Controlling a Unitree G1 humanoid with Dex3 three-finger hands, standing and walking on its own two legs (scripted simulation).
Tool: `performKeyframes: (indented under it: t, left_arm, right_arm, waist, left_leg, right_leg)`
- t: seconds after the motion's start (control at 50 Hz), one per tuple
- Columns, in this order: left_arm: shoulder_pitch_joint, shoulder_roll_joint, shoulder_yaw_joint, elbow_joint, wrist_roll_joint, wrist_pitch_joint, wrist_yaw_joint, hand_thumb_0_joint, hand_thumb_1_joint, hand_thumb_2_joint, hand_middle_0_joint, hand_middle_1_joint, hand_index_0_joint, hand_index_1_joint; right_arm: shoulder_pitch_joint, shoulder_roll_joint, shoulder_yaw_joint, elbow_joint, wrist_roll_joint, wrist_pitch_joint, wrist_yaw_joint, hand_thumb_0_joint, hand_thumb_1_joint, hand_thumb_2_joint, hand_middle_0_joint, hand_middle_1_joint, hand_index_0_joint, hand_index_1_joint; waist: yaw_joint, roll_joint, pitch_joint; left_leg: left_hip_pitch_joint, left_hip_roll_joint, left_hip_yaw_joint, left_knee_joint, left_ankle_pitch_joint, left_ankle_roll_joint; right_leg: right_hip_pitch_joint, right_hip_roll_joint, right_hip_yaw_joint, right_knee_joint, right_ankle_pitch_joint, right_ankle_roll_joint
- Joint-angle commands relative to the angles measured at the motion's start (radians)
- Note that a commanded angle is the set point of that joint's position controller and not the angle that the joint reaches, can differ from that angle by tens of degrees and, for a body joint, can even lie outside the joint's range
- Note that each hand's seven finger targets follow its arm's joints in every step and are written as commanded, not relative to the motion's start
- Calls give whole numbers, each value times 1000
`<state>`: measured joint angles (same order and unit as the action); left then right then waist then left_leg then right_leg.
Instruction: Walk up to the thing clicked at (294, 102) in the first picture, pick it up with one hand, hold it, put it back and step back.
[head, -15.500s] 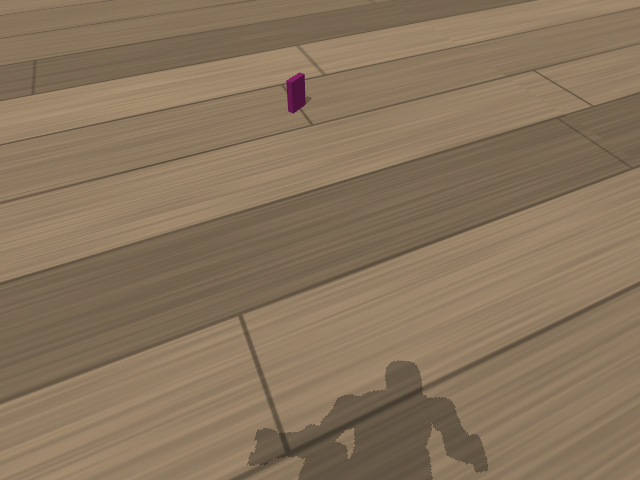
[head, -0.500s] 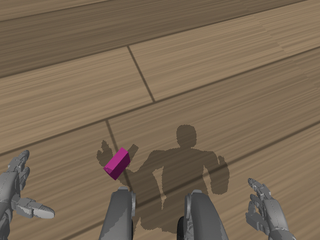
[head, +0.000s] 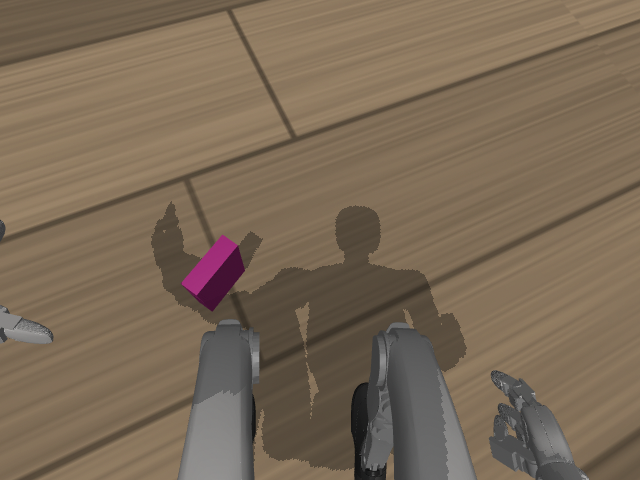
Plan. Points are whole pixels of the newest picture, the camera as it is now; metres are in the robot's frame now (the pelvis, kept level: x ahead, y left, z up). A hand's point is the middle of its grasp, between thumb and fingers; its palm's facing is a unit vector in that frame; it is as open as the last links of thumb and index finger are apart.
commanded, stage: go down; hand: left
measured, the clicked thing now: (217, 276) +0.43 +0.20 -0.40
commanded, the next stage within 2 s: approach in 1.22 s
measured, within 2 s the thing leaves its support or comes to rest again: neither
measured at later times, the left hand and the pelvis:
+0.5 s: hand (19, 265) +0.35 +0.38 -0.08, palm faces +0.16 -0.97 -0.18, open 17.3 cm; pelvis +0.00 +0.00 -0.06, yaw -1 degrees
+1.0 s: hand (22, 259) +0.36 +0.39 -0.10, palm faces +0.15 -0.98 -0.16, open 17.4 cm; pelvis -0.01 +0.00 -0.08, yaw -2 degrees
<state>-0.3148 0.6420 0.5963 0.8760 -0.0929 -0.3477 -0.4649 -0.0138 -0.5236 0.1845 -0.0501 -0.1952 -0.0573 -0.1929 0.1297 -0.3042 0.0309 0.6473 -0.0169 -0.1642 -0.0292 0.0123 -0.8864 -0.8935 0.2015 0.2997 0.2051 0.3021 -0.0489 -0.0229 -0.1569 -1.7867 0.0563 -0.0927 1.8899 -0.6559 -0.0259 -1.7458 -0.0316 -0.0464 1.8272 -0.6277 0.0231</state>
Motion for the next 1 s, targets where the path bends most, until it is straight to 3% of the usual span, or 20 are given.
performKeyframes:
  t: [0.0, 0.02, 0.12, 0.16, 0.18, 0.22, 0.36, 0.38, 0.42, 0.62, 0.72, 0.74, 0.82, 0.88, 0.92, 0.98]
  left_arm:
    - [-142, 388, 129, -165, -43, -73, -17, 0, -534, 165, -49, -176, -53, -171]
    - [-110, 385, 128, -112, -45, -68, -18, 0, -537, 159, -50, -171, -54, -165]
    - [-156, 407, 160, -195, -64, -86, -41, 0, -513, 166, -43, -169, -47, -163]
    - [-144, 399, 158, -164, -71, -87, -52, 0, -523, 179, -32, -163, -34, -160]
    - [-165, 396, 150, -156, -71, -87, -57, 0, -533, 180, -36, -168, -38, -166]
    - [-165, 404, 163, -135, -80, -93, -67, 0, -539, 177, -33, -158, -34, -158]
    - [-240, 442, 182, -174, -89, -105, -109, 0, -549, 178, -27, -152, -26, -153]
    - [-214, 437, 181, -117, -89, -100, -112, 0, -543, 174, -29, -148, -28, -150]
    - [-222, 458, 197, -130, -92, -100, -119, 0, -533, 177, -27, -145, -24, -148]
    - [-271, 496, 200, -112, -92, -93, -132, 0, -541, 175, -27, -147, -24, -149]
    - [-291, 493, 193, -116, -95, -92, -142, 0, -560, 167, -30, -153, -30, -152]
    - [-308, 485, 190, -127, -97, -92, -147, 0, -559, 161, -29, -147, -31, -146]
    - [-298, 508, 201, -133, -91, -91, -148, 0, -582, 143, -30, -139, -34, -135]
    - [-306, 507, 208, -125, -98, -91, -146, 0, -596, 153, -31, -146, -34, -144]
    - [-292, 528, 225, -130, -103, -95, -145, 0, -598, 148, -33, -143, -35, -142]
    - [-276, 507, 222, -106, -109, -95, -152, 0, -586, 153, -32, -149, -35, -146]
  right_arm:
    - [73, -213, -71, -79, 13, -30, -17, 0, -886, -897, 200, 300, 200, 300]
    - [65, -213, -68, -80, 15, -30, -18, 0, -888, -897, 200, 300, 200, 300]
    - [74, -220, -67, -71, 14, -27, -17, 0, -896, -900, 200, 300, 200, 300]
    - [72, -224, -66, -63, 12, -28, -15, 0, -902, -903, 200, 300, 200, 300]
    - [75, -224, -68, -62, 12, -28, -16, 0, -903, -903, 200, 300, 200, 300]
    - [73, -226, -67, -54, 10, -30, -17, 0, -904, -903, 200, 300, 200, 300]
    - [91, -234, -62, -32, -2, -31, -18, 0, -912, -906, 200, 300, 200, 300]
    - [87, -237, -60, -31, -5, -31, -17, 0, -910, -905, 200, 300, 200, 300]
    - [88, -238, -58, -29, -6, -31, -17, 0, -911, -906, 200, 300, 200, 300]
    - [63, -242, -54, -43, -5, -24, -13, 0, -906, -904, 200, 300, 200, 300]
    - [68, -250, -52, -41, -4, -25, -13, 0, -908, -904, 199, 300, 200, 300]
    - [75, -249, -52, -35, -7, -27, -14, 0, -907, -904, 200, 300, 200, 300]
    - [81, -259, -53, -33, -5, -27, -14, 0, -910, -904, 200, 300, 200, 300]
    - [86, -258, -48, -31, -3, -25, -11, 0, -910, -905, 199, 300, 200, 300]
    - [84, -252, -44, -34, -4, -25, -10, 0, -909, -904, 199, 299, 200, 299]
    - [78, -260, -47, -31, -4, -24, -9, 0, -909, -904, 199, 299, 200, 299]
  waist:
    - [53, 223, -518]
    - [52, 204, -494]
    - [53, 255, -560]
    - [45, 225, -554]
    - [31, 223, -538]
    - [37, 215, -524]
    - [29, 229, -601]
    - [26, 194, -578]
    - [35, 204, -606]
    - [33, 186, -524]
    - [30, 210, -535]
    - [19, 224, -548]
    - [36, 277, -550]
    - [26, 261, -543]
    - [36, 232, -562]
    - [32, 226, -536]
  left_leg:
    - [376, -21, 7, -291, 10, 38]
    - [344, -24, 8, -280, 4, 41]
    - [392, -22, 4, -229, 132, 31]
    - [379, -24, 5, -200, 161, 34]
    - [348, -26, 8, -193, 137, 35]
    - [324, -26, 9, -180, 117, 37]
    - [320, -31, 30, -106, 176, 39]
    - [294, -32, 32, -95, 167, 42]
    - [298, -33, 37, -78, 198, 42]
    - [179, -31, 40, -74, 29, 50]
    - [197, -27, 28, -65, 44, 46]
    - [213, -27, 30, -55, 66, 44]
    - [258, -24, 3, -74, 74, 34]
    - [230, -29, 8, -56, 73, 37]
    - [199, -34, 28, -35, 96, 42]
    - [201, -32, 23, -33, 87, 43]
  right_leg:
    - [196, 29, -17, -160, 32, -54]
    - [190, 30, -19, -152, 25, -54]
    - [156, 24, -23, -92, 113, -61]
    - [134, 25, -25, -83, 124, -61]
    - [133, 24, -24, -81, 109, -60]
    - [118, 26, -23, -71, 97, -60]
    - [133, 22, -18, -40, 138, -57]
    - [131, 24, -19, -41, 128, -56]
    - [134, 25, -19, -23, 149, -57]
    - [82, 31, -27, -12, 26, -53]
    - [51, 30, -35, 21, 43, -56]
    - [53, 29, -34, 25, 62, -56]
    - [-2, 25, -45, 60, 73, -60]
    - [3, 23, -45, 66, 70, -58]
    - [41, 25, -39, 56, 78, -56]
    - [10, 26, -41, 65, 75, -57]
